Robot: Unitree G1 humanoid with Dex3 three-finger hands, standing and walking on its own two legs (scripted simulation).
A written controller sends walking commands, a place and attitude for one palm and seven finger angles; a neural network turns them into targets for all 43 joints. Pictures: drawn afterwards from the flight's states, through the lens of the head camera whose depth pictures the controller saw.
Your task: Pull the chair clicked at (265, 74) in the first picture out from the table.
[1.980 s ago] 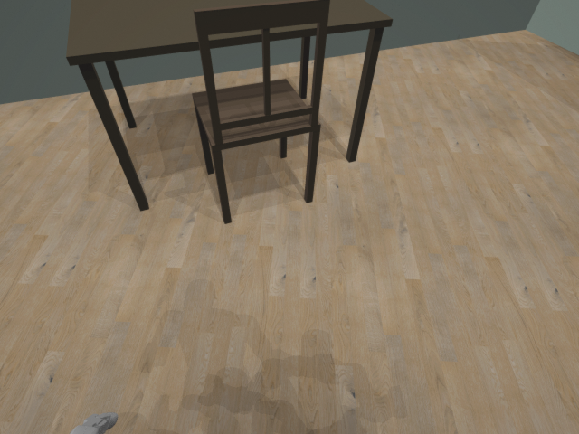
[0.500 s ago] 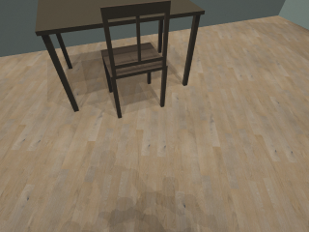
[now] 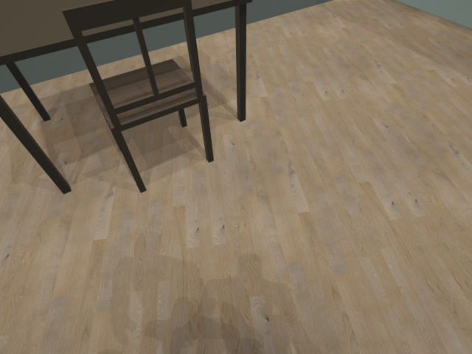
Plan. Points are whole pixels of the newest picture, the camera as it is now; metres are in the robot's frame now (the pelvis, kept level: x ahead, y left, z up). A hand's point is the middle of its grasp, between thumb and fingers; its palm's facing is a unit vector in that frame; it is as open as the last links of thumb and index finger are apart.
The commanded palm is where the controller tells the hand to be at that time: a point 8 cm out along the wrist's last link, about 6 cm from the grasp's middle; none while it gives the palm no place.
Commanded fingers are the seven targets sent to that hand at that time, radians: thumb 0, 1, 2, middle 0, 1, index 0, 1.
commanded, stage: walk to a spot facing it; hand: left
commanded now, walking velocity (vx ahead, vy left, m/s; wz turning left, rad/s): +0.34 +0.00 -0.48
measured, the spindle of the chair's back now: (146, 59) +1.08 +0.41 -0.07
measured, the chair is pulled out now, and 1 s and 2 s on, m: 0.00 0.00 0.00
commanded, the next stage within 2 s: turn to face it in 1.36 s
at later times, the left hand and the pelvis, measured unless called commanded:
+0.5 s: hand (133, 310) +0.23 +0.25 -0.18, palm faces -0.12 -0.98 -0.18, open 7.3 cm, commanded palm none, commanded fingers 0.00 0.90 0.90 -0.20 -0.30 -0.20 -0.30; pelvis +0.22 +0.05 +0.00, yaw -14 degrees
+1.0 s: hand (229, 169) +0.61 +0.07 -0.15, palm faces -0.57 -0.82 -0.13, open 7.3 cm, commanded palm none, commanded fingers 0.00 0.90 0.90 -0.20 -0.30 -0.20 -0.30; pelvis +0.41 +0.00 +0.01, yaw -31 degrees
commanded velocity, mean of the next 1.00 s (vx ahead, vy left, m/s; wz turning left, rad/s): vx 0.33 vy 0.00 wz -0.52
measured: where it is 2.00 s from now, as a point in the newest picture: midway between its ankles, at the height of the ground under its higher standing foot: (280, 254)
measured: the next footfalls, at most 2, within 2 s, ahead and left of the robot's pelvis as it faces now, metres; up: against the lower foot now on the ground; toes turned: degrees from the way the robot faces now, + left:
left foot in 0.42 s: +0.35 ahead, +0.13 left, +0.00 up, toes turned -4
right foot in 1.06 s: +0.50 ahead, -0.17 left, +0.00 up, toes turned -41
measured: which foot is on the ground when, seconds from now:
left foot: up 0.00-0.40, down 0.42-1.00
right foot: down 0.00-0.42, up 0.44-1.00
